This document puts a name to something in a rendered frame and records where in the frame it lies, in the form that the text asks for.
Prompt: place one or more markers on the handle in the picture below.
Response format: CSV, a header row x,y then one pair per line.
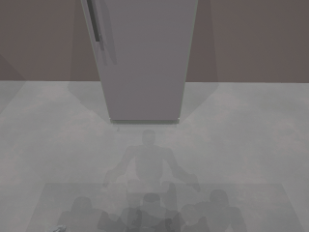
x,y
93,17

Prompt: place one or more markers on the fridge door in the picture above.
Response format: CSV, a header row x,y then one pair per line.
x,y
142,55

